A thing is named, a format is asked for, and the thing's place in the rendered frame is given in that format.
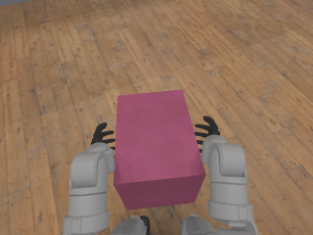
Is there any robot left forearm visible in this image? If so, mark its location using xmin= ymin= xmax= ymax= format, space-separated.
xmin=63 ymin=142 xmax=115 ymax=235

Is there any left robot hand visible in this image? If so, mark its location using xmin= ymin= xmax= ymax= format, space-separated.
xmin=91 ymin=122 xmax=115 ymax=157

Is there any carton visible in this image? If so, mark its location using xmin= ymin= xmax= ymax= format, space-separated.
xmin=113 ymin=89 xmax=206 ymax=211

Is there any right robot thigh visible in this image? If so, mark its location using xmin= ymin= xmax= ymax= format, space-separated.
xmin=181 ymin=215 xmax=213 ymax=235

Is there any robot right forearm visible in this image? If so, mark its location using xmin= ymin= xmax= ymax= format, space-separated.
xmin=201 ymin=134 xmax=258 ymax=235

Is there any robot left shin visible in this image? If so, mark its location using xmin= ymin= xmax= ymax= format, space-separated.
xmin=130 ymin=215 xmax=144 ymax=223

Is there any right robot hand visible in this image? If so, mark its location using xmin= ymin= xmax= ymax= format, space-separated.
xmin=195 ymin=116 xmax=220 ymax=153

